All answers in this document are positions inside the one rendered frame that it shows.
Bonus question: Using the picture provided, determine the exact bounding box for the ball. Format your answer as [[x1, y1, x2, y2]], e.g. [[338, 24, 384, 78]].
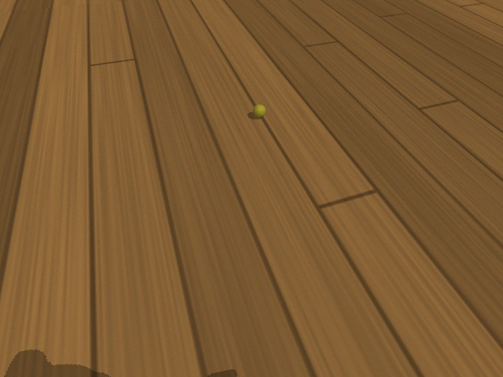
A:
[[253, 104, 266, 118]]

